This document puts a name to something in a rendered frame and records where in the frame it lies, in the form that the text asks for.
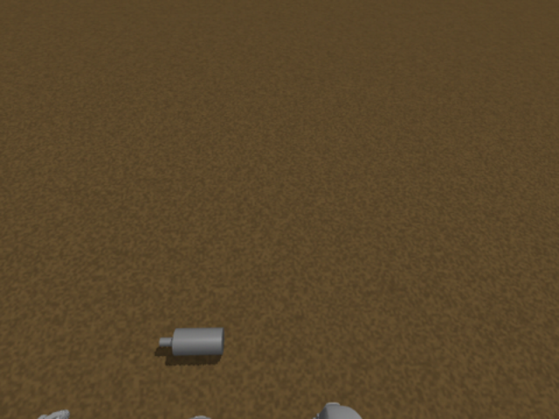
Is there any bottle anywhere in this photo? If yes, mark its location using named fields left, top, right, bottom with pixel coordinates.
left=159, top=327, right=224, bottom=355

